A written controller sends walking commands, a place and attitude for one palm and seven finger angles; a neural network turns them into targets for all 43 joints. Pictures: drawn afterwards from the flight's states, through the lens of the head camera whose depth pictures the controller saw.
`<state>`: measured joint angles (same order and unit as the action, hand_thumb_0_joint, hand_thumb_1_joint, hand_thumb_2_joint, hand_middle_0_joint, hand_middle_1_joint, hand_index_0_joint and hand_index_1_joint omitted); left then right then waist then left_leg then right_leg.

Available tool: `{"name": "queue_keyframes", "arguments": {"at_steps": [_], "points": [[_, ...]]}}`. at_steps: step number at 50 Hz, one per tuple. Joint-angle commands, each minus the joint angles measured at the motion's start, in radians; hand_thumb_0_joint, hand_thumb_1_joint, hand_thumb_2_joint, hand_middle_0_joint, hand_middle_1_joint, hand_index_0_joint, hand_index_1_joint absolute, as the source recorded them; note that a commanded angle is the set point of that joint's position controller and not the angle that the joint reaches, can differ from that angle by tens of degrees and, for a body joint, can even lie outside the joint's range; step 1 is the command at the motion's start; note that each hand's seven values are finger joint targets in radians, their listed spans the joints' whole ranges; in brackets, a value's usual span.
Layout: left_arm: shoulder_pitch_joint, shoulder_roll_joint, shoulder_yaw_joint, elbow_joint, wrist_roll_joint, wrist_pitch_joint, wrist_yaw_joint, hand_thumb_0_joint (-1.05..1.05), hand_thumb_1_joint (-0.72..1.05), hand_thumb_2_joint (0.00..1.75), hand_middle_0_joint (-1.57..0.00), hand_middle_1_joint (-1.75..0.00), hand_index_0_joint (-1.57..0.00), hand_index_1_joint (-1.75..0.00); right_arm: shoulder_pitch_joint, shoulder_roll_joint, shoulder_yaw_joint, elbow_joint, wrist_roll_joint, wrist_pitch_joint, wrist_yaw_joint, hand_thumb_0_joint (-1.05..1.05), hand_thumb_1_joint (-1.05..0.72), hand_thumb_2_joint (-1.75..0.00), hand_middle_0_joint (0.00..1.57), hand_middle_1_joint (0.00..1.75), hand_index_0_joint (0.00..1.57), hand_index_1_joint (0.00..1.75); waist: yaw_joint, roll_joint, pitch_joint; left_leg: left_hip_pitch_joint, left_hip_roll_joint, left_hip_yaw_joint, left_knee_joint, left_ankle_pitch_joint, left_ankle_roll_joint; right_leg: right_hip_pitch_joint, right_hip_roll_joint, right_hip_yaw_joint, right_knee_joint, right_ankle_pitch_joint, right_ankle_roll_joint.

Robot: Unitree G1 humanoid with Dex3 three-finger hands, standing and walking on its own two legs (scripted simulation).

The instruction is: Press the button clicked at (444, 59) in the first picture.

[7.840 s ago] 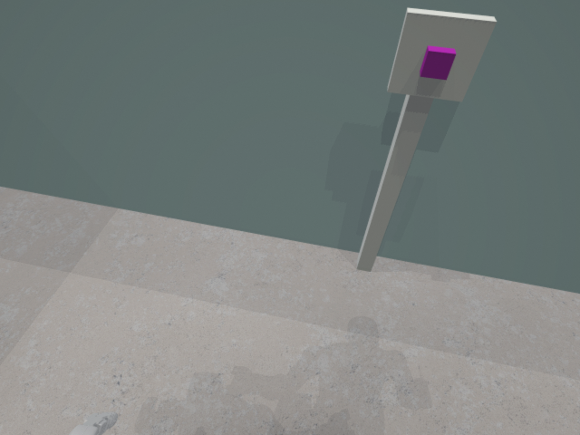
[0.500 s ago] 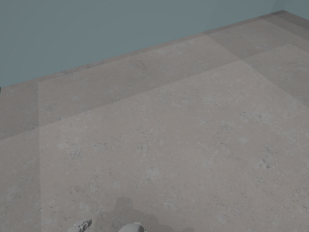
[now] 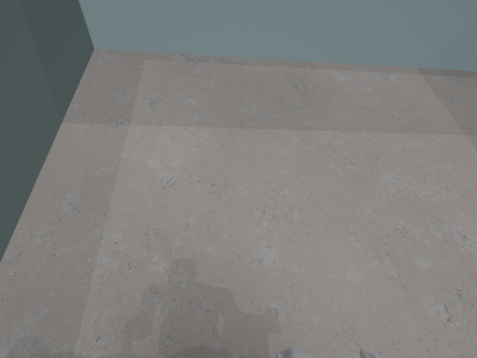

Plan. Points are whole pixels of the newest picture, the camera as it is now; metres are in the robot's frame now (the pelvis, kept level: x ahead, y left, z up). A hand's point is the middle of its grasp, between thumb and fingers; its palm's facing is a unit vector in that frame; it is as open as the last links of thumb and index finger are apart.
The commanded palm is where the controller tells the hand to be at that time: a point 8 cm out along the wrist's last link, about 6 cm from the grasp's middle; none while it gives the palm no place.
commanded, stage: turn to face it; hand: left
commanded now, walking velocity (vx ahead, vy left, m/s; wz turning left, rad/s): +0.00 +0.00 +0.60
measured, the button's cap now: out of the picture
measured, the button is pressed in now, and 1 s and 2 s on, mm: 0 0 0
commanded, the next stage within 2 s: none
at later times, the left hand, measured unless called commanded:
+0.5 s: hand out of the picture +0.09 +0.18 -0.13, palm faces +0.28 -0.92 -0.28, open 7.4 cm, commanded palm none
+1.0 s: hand out of the picture -0.13 +0.21 -0.18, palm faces +0.62 -0.75 -0.25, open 7.4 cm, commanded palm none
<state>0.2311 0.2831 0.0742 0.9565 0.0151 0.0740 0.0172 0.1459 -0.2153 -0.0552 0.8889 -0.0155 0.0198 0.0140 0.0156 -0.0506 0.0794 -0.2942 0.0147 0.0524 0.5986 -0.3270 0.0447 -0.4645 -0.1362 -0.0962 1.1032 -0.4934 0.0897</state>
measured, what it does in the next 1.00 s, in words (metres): steps on the spot, turning left: right foot, then left foot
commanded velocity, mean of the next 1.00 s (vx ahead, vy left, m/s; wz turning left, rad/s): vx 0.00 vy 0.00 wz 0.60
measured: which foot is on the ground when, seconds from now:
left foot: down 0.00-0.42, up 0.44-0.86, down 0.88-1.00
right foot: up 0.00-0.40, down 0.42-0.88, up 0.90-1.00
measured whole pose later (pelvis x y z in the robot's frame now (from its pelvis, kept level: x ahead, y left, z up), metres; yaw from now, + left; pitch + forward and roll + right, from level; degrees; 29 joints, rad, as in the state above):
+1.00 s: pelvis -0.02 +0.01 +0.00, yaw +36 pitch +0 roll -1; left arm 0.25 0.29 0.07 0.95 0.01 0.08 0.02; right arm 0.13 -0.24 -0.05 0.88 -0.02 0.02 0.02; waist 0.03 -0.05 0.08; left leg -0.30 0.00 0.04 0.61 -0.32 0.04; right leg -0.44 -0.13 -0.09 1.11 -0.51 0.08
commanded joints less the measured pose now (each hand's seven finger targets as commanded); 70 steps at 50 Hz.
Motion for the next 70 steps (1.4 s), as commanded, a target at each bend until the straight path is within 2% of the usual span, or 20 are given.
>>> {"name": "queue_keyframes", "arguments": {"at_steps": [1,13,18,19,21,22,24,27,37,41,42,43,44,45,48,50,63,68,69,70], "points": [[-0.046,0.055,0.015,-0.112,0.001,-0.045,-0.009,0.00,0.90,0.90,-0.20,-0.30,-0.20,-0.30,0.054,-0.209,-0.047,-0.043,-0.001,-0.017,-0.027,0.00,-0.90,-0.90,0.20,0.30,0.20,0.30,-0.036,0.198,-0.147,0.219,0.209,-0.227,-0.212,0.686,0.087,-0.122,0.018,0.077,0.074,0.106,0.017],[-0.173,0.034,0.005,-0.182,-0.007,-0.048,0.006,0.00,0.90,0.90,-0.20,-0.30,-0.20,-0.30,0.123,-0.211,-0.063,-0.031,-0.012,-0.003,-0.025,0.00,-0.90,-0.90,0.20,0.30,0.20,0.30,-0.066,0.193,-0.115,0.173,0.197,-0.451,-0.214,0.564,0.141,-0.022,0.087,0.110,-0.235,0.053,0.011],[-0.079,0.043,0.007,-0.173,-0.017,-0.066,0.013,0.00,0.90,0.90,-0.20,-0.30,-0.20,-0.30,0.084,-0.206,-0.068,-0.042,-0.005,0.003,-0.022,0.00,-0.90,-0.90,0.20,0.30,0.20,0.30,-0.017,0.190,-0.162,0.056,0.130,-0.478,-0.121,0.594,0.088,0.248,0.129,0.094,-0.575,0.212,-0.012],[-0.031,0.060,0.013,-0.163,-0.016,-0.076,0.016,0.00,0.90,0.90,-0.20,-0.30,-0.20,-0.30,0.079,-0.188,-0.067,-0.049,0.001,0.002,-0.019,0.00,-0.90,-0.90,0.20,0.30,0.20,0.30,0.007,0.141,-0.191,-0.007,0.090,-0.442,-0.069,0.471,0.042,0.375,0.088,0.114,-0.732,0.324,-0.016],[0.003,0.202,0.036,-0.162,0.005,-0.087,0.027,0.00,0.90,0.90,-0.20,-0.30,-0.20,-0.30,0.102,-0.104,-0.055,-0.080,0.008,0.001,-0.013,0.00,-0.90,-0.90,0.20,0.30,0.20,0.30,0.020,-0.234,-0.202,-0.338,-0.113,-0.137,0.289,-0.260,-0.097,0.568,-0.358,0.492,-0.805,0.540,-0.199],[-0.001,0.189,0.028,-0.169,0.001,-0.079,0.027,0.00,0.90,0.90,-0.20,-0.30,-0.20,-0.30,0.088,-0.151,-0.067,-0.079,-0.003,0.010,-0.014,0.00,-0.90,-0.90,0.20,0.30,0.20,0.30,0.016,-0.127,-0.175,-0.299,-0.060,-0.160,0.472,-0.279,-0.088,0.427,-0.378,0.440,-0.798,0.530,-0.261],[-0.122,0.110,0.016,-0.185,-0.003,-0.081,0.029,0.00,0.90,0.90,-0.20,-0.30,-0.20,-0.30,0.109,-0.141,-0.069,-0.032,-0.008,0.033,-0.003,0.00,-0.90,-0.90,0.20,0.30,0.20,0.30,-0.040,-0.117,-0.077,-0.291,-0.012,-0.147,0.603,-0.153,-0.099,0.314,-0.257,0.304,-0.823,0.411,-0.231],[-0.117,0.077,-0.001,-0.178,0.002,-0.085,0.019,0.00,0.90,0.90,-0.20,-0.30,-0.20,-0.30,0.105,-0.121,-0.060,-0.019,-0.009,0.042,0.015,0.00,-0.90,-0.90,0.20,0.30,0.20,0.30,-0.048,-0.114,-0.028,-0.289,0.005,-0.090,0.635,-0.050,-0.118,0.277,-0.170,0.129,-0.800,0.454,-0.186],[0.032,0.144,0.018,-0.119,0.015,-0.074,0.014,0.00,0.90,0.90,-0.20,-0.30,-0.20,-0.30,-0.046,-0.102,-0.034,-0.055,0.002,0.038,0.022,0.00,-0.90,-0.90,0.20,0.30,0.20,0.30,0.021,-0.163,-0.064,-0.190,0.021,0.024,0.276,-0.097,-0.125,0.385,-0.220,0.011,-0.725,0.648,-0.204],[0.029,0.162,0.031,-0.108,0.013,-0.066,0.012,0.00,0.90,0.90,-0.20,-0.30,-0.20,-0.30,0.001,-0.113,-0.030,-0.056,0.005,0.016,0.017,0.00,-0.90,-0.90,0.20,0.30,0.20,0.30,0.001,-0.163,-0.128,-0.026,0.002,0.066,0.002,-0.007,-0.096,0.386,-0.229,-0.050,-0.581,0.697,-0.162],[0.026,0.157,0.032,-0.107,0.004,-0.062,0.009,0.00,0.90,0.90,-0.20,-0.30,-0.20,-0.30,0.056,-0.142,-0.037,-0.043,0.002,0.009,0.017,0.00,-0.90,-0.90,0.20,0.30,0.20,0.30,-0.033,-0.094,-0.166,0.102,0.004,0.047,-0.133,0.130,-0.085,0.326,-0.210,-0.083,-0.470,0.638,-0.120],[0.031,0.116,0.025,-0.123,-0.004,-0.057,0.005,0.00,0.90,0.90,-0.20,-0.30,-0.20,-0.30,0.129,-0.233,-0.059,-0.031,-0.002,-0.003,0.015,0.00,-0.90,-0.90,0.20,0.30,0.20,0.30,-0.074,0.143,-0.219,0.292,0.145,-0.155,-0.215,0.349,-0.029,0.137,-0.130,-0.114,-0.250,0.391,-0.058],[-0.002,0.046,0.004,-0.172,-0.007,-0.053,-0.001,0.00,0.90,0.90,-0.20,-0.30,-0.20,-0.30,0.193,-0.341,-0.085,-0.027,0.001,-0.007,0.005,0.00,-0.90,-0.90,0.20,0.30,0.20,0.30,-0.107,0.411,-0.227,0.381,0.393,-0.469,-0.223,0.814,0.097,-0.132,0.003,-0.075,-0.042,-0.199,0.016],[-0.046,0.071,0.003,-0.180,0.001,-0.041,0.006,0.00,0.90,0.90,-0.20,-0.30,-0.20,-0.30,0.229,-0.344,-0.082,0.000,0.005,0.002,-0.002,0.00,-0.90,-0.90,0.20,0.30,0.20,0.30,-0.119,0.296,-0.242,0.343,0.426,-0.426,-0.197,0.819,0.161,-0.123,-0.008,0.035,0.055,-0.193,-0.005],[-0.076,0.076,0.014,-0.144,0.002,-0.040,-0.002,0.00,0.90,0.90,-0.20,-0.30,-0.20,-0.30,0.067,-0.245,-0.054,-0.044,-0.004,-0.004,-0.024,0.00,-0.90,-0.90,0.20,0.30,0.20,0.30,-0.066,0.268,-0.126,0.184,0.270,-0.325,-0.231,0.530,0.118,-0.144,-0.014,0.085,0.106,0.018,-0.002],[-0.043,0.072,0.016,-0.124,0.003,-0.042,-0.008,0.00,0.90,0.90,-0.20,-0.30,-0.20,-0.30,0.023,-0.219,-0.041,-0.057,-0.004,-0.009,-0.024,0.00,-0.90,-0.90,0.20,0.30,0.20,0.30,-0.035,0.219,-0.099,0.150,0.212,-0.268,-0.237,0.564,0.091,-0.105,0.007,0.079,0.088,0.087,0.004],[-0.151,0.045,0.005,-0.190,-0.006,-0.049,0.005,0.00,0.90,0.90,-0.20,-0.30,-0.20,-0.30,0.110,-0.218,-0.061,-0.043,-0.010,0.000,-0.022,0.00,-0.90,-0.90,0.20,0.30,0.20,0.30,-0.065,0.212,-0.121,0.166,0.186,-0.465,-0.222,0.511,0.139,-0.028,0.086,0.110,-0.212,0.053,0.009],[-0.067,0.047,0.005,-0.180,-0.016,-0.063,0.013,0.00,0.90,0.90,-0.20,-0.30,-0.20,-0.30,0.075,-0.212,-0.069,-0.053,-0.007,0.007,-0.021,0.00,-0.90,-0.90,0.20,0.30,0.20,0.30,-0.020,0.202,-0.156,0.050,0.132,-0.505,-0.145,0.553,0.101,0.222,0.134,0.095,-0.524,0.168,-0.013],[-0.025,0.055,0.011,-0.171,-0.018,-0.071,0.015,0.00,0.90,0.90,-0.20,-0.30,-0.20,-0.30,0.068,-0.198,-0.067,-0.057,-0.002,0.007,-0.019,0.00,-0.90,-0.90,0.20,0.30,0.20,0.30,0.003,0.170,-0.176,-0.019,0.098,-0.484,-0.106,0.459,0.063,0.341,0.116,0.097,-0.670,0.274,-0.016],[0.007,0.108,0.021,-0.165,-0.009,-0.081,0.020,0.00,0.90,0.90,-0.20,-0.30,-0.20,-0.30,0.084,-0.153,-0.061,-0.061,0.007,0.005,-0.013,0.00,-0.90,-0.90,0.20,0.30,0.20,0.30,0.015,0.050,-0.203,-0.157,0.035,-0.413,-0.014,0.250,0.001,0.512,-0.009,0.200,-0.783,0.316,-0.046]]}}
